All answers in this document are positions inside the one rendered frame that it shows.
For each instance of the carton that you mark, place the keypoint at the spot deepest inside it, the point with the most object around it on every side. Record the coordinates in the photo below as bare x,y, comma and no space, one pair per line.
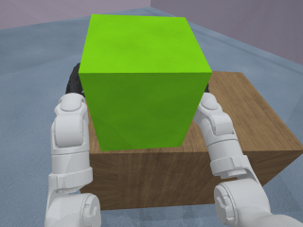
143,78

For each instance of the robot right hand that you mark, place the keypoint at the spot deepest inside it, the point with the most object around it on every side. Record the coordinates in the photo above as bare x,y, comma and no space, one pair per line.
206,89

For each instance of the robot left upper arm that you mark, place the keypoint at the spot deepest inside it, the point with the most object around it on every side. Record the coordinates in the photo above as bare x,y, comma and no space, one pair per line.
76,210

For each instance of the robot right upper arm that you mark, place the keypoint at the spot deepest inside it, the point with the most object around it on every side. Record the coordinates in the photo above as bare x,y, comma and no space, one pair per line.
242,203

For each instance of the right robot forearm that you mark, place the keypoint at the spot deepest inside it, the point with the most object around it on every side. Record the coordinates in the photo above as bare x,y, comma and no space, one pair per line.
227,159

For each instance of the left robot forearm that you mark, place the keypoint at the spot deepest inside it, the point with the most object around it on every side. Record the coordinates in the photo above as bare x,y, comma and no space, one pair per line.
69,142

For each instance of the robot left hand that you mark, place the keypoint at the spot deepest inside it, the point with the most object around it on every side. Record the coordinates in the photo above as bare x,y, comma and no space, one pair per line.
74,85

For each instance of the pedestal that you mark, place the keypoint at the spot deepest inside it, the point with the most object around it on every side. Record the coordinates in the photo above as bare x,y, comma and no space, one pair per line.
180,176

